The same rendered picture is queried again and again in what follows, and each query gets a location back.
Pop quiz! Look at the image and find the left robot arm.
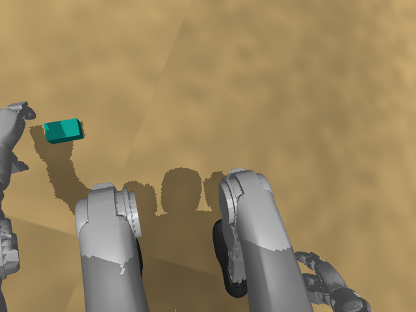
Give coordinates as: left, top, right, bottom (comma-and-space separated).
0, 147, 20, 312

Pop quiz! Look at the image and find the right robot foot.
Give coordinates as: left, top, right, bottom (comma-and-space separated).
213, 219, 248, 298

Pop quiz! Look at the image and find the left robot hand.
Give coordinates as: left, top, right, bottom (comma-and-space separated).
0, 101, 36, 174

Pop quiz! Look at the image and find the small box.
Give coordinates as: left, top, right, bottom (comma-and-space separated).
44, 118, 83, 144

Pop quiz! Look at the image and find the right robot arm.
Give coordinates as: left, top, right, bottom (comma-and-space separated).
330, 287, 372, 312

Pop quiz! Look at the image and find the right robot hand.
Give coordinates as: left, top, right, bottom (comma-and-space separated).
294, 252, 348, 306

